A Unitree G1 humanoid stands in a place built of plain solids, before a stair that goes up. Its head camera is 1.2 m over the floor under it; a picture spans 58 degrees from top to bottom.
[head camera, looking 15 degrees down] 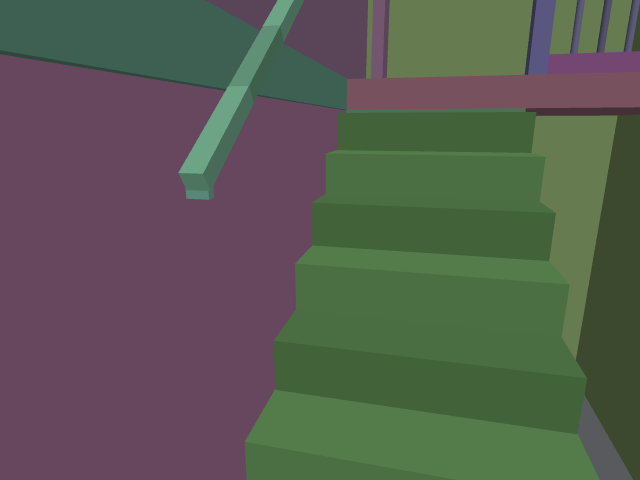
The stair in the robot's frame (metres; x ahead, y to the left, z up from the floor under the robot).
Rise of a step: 0.18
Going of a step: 0.25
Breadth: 0.90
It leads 14 degrees to the right of straight ahead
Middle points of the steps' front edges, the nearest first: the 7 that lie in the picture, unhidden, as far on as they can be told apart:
0.90 -0.23 0.36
1.14 -0.29 0.54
1.38 -0.35 0.72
1.62 -0.40 0.90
1.86 -0.46 1.07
2.10 -0.52 1.25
2.33 -0.58 1.43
